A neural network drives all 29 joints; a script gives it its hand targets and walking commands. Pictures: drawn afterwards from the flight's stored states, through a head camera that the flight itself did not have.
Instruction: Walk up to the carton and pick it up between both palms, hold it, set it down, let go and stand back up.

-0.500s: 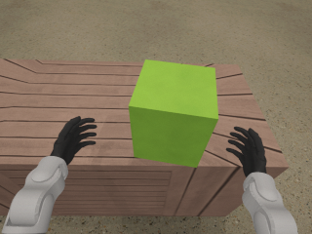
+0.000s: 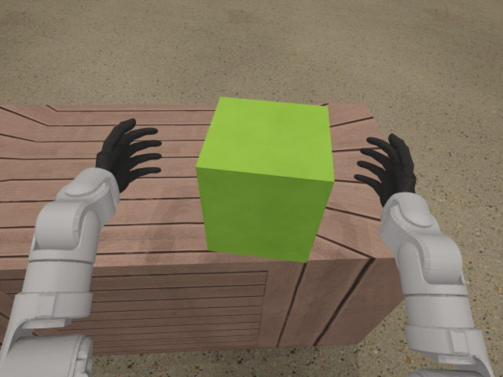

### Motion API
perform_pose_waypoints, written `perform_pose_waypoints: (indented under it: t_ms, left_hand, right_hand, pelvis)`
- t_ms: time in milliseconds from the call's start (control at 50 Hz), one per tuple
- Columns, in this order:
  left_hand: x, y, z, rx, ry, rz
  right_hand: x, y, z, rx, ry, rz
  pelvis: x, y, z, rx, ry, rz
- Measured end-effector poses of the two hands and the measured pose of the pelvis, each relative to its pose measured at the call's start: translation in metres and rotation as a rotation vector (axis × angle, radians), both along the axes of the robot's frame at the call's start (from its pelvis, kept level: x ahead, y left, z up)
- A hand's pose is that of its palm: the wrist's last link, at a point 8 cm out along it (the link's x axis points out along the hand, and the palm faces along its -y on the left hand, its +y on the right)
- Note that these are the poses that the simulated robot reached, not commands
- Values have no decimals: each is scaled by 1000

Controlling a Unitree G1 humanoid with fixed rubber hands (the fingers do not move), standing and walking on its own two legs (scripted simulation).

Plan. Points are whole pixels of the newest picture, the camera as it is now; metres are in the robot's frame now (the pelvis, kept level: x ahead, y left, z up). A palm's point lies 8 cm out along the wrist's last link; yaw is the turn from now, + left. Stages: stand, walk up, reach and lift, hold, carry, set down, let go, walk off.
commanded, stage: reach and lift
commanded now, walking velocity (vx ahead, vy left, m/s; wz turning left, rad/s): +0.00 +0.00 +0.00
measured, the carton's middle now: (264, 182) +0.47 -0.05 +0.02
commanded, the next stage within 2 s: none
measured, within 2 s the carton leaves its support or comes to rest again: neither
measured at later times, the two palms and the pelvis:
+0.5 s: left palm (123, 113) +0.44 +0.17 +0.21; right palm (392, 133) +0.39 -0.21 +0.21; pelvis +0.01 +0.00 +0.00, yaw +0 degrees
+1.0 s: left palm (132, 87) +0.47 +0.16 +0.24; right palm (392, 103) +0.42 -0.21 +0.23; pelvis +0.01 +0.00 +0.00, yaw +0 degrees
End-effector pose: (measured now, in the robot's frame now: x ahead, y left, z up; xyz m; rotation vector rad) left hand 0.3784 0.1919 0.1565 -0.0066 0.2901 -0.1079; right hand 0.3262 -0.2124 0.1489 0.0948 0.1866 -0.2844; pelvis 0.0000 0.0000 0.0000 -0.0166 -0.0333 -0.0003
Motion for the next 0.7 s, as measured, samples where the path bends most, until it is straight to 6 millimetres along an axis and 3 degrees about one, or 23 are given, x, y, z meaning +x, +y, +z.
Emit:
perform_pose_waypoints:
  t_ms: [480, 700]
  left_hand:
    - [57, -16, 56, 26, -44, -2]
    - [81, -27, 70, 35, -42, -6]
  right_hand:
    - [58, 3, 56, 3, -30, 11]
    - [78, 0, 71, 11, -7, 1]
  pelvis:
    - [7, 0, 1, 0, 13, 0]
    - [10, 0, 1, 0, 19, 0]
